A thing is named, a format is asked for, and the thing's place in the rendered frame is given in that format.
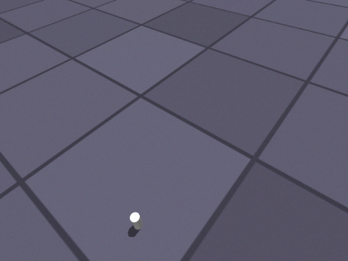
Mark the can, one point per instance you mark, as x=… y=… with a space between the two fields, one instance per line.
x=136 y=220

